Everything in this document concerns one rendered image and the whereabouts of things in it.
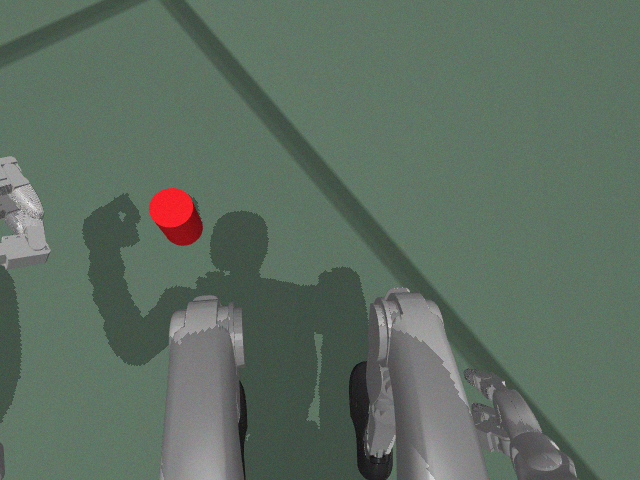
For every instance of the right robot arm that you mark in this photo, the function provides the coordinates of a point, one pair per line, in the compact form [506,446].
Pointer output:
[535,456]

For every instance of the right robot hand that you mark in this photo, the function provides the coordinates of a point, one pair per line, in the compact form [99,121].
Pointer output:
[511,415]

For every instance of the can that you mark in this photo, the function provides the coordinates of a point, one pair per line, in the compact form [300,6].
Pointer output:
[175,214]

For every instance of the right robot foot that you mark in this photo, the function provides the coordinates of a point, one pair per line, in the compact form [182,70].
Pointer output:
[370,467]

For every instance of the left robot hand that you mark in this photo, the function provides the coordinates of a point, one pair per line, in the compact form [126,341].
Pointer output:
[22,211]

